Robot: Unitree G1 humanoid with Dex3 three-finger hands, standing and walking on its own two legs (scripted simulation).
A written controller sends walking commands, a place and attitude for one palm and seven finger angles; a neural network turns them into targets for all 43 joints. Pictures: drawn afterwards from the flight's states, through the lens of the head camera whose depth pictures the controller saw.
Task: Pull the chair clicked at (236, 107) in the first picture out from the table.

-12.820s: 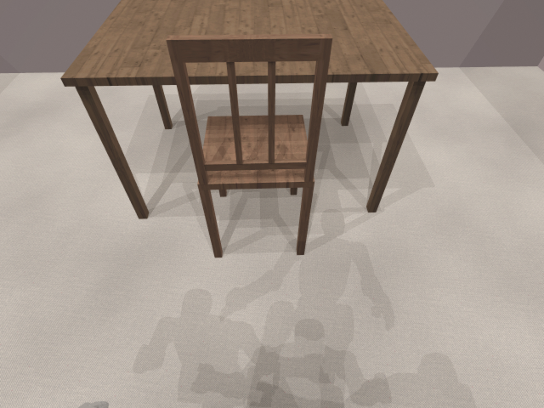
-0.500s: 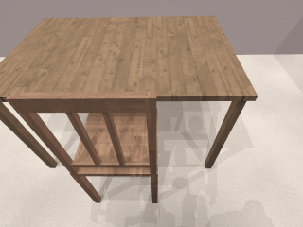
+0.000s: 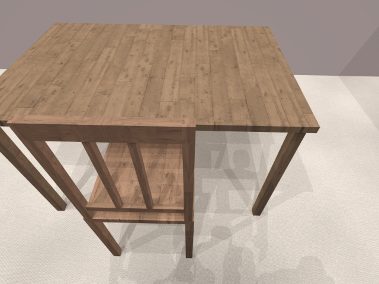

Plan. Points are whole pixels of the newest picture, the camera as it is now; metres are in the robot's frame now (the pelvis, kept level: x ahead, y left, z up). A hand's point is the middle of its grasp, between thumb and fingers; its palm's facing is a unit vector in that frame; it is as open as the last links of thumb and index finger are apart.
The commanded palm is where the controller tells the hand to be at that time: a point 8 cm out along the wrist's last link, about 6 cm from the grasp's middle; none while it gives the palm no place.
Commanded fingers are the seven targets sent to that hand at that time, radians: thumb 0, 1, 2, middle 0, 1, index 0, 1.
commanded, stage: look again from close up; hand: left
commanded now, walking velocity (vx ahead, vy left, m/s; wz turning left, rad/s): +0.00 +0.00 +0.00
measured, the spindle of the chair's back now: (106, 178) +0.39 +0.26 -0.07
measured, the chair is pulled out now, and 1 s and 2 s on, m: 0.00 0.00 0.00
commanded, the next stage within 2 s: shuffle to correct the standing spot in 0.94 s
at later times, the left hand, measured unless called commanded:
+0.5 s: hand out of the picture -0.01 +0.17 -0.18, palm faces +0.01 -0.98 -0.19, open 7.4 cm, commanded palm none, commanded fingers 0.00 0.90 0.90 -0.20 -0.30 -0.20 -0.30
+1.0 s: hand out of the picture -0.02 +0.16 -0.18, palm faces +0.01 -0.98 -0.18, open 7.4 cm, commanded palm none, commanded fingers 0.00 0.90 0.90 -0.20 -0.30 -0.20 -0.30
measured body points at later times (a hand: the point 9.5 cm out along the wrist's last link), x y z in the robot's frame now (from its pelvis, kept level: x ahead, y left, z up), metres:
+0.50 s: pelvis -0.01 +0.00 +0.00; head +0.00 +0.00 +0.45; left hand -0.01 +0.22 -0.16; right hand -0.04 -0.20 -0.16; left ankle -0.05 +0.12 -0.74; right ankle +0.02 -0.12 -0.74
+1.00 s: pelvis -0.01 +0.00 +0.00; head +0.00 +0.00 +0.45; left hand -0.02 +0.22 -0.16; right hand -0.05 -0.20 -0.16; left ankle -0.05 +0.12 -0.74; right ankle +0.02 -0.12 -0.74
